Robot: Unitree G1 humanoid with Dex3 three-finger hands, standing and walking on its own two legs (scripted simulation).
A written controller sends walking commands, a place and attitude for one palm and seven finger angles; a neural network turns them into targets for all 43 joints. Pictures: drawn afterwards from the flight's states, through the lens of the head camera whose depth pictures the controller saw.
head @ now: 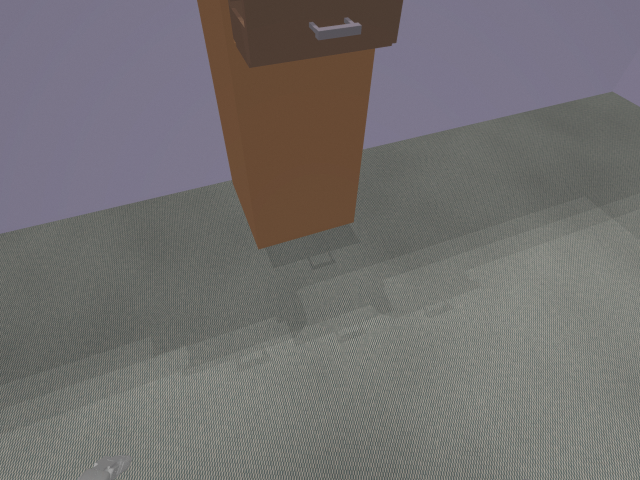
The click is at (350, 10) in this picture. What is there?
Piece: drawer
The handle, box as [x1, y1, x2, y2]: [309, 17, 361, 39]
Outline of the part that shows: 361,25 359,23 354,23 347,17 344,18 344,24 319,28 313,22 309,22 309,27 315,33 315,36 318,39 359,34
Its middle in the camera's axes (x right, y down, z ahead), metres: +0.03 -0.48 +0.88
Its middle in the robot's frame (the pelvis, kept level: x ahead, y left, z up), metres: +1.00 +0.03 +0.13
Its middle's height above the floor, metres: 0.90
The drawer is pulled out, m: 0.15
